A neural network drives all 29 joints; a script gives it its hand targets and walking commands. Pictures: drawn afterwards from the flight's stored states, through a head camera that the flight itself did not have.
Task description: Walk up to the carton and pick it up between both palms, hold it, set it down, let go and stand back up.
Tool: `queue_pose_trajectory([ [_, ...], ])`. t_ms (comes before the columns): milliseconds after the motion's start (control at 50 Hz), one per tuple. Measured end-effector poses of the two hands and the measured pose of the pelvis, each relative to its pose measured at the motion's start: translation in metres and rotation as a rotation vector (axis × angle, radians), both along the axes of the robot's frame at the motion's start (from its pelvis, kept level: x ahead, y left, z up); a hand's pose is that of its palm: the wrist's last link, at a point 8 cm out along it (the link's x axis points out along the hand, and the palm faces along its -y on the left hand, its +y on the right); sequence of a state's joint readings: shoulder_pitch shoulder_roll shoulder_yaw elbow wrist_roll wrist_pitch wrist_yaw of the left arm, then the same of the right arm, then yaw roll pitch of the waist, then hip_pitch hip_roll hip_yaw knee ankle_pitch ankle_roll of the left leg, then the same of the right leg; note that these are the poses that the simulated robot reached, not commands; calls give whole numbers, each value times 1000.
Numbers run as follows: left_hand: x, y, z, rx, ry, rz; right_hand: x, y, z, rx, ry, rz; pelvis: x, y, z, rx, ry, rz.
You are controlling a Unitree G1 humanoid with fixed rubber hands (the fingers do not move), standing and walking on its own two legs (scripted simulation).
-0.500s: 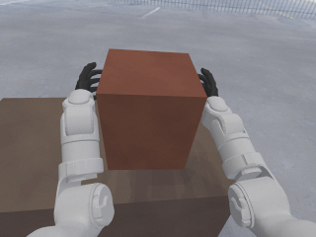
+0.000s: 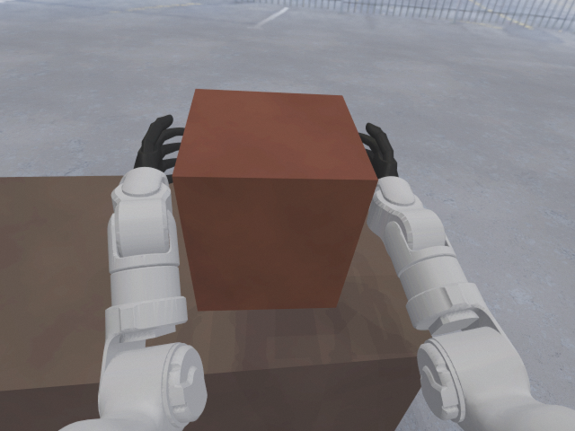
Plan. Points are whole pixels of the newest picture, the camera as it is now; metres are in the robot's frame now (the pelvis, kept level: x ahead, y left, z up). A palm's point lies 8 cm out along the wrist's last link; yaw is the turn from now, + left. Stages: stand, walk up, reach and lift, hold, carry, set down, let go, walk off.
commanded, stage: hold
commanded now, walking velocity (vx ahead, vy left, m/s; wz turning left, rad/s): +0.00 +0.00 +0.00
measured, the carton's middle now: (269, 204) +0.39 +0.00 +0.17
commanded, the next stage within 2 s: none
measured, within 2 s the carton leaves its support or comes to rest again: neither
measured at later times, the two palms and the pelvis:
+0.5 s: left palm (150, 176) +0.36 +0.15 +0.24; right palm (382, 180) +0.36 -0.15 +0.23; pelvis +0.00 +0.00 +0.00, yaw +0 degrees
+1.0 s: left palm (153, 171) +0.37 +0.15 +0.25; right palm (384, 178) +0.36 -0.15 +0.23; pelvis +0.00 +0.00 +0.00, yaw +0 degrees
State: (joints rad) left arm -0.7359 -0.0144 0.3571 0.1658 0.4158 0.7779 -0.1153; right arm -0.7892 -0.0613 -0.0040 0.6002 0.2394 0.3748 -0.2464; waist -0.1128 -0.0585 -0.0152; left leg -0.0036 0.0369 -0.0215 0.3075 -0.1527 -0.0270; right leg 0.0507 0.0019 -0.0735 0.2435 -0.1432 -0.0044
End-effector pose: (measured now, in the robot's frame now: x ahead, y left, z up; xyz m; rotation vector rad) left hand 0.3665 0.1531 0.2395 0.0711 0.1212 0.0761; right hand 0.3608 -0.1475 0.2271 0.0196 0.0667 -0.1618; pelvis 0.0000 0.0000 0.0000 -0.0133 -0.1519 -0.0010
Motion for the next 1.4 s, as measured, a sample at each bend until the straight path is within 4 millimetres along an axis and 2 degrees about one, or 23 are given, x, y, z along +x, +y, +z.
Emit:
queue_pose_trajectory([
  [220, 2, -2, 8, 1, -21, 1, 3, -2, 7, -8, -21, 2, 4, 1, 0, 1, 5, -6],
  [320, 2, 1, 5, -11, -10, 0, 2, 1, 7, -13, -10, -2, 4, 1, 0, 0, -6, -2],
  [500, -5, 1, 1, -2, -9, -6, -6, 1, 4, 3, -9, -6, 0, 4, 0, -1, -9, -6],
  [820, -2, 0, 7, 3, 3, -4, -4, 1, 4, -3, 4, -9, -7, 3, 0, 2, 3, -5],
  [1240, -1, -1, 5, 2, -2, -4, -2, -1, 4, 1, -1, -7, -2, 2, 0, 1, 1, -5],
  [1400, 0, 2, 11, 8, -20, 6, 1, 2, 8, 5, -19, 3, 0, 4, 0, 0, 4, -6],
])
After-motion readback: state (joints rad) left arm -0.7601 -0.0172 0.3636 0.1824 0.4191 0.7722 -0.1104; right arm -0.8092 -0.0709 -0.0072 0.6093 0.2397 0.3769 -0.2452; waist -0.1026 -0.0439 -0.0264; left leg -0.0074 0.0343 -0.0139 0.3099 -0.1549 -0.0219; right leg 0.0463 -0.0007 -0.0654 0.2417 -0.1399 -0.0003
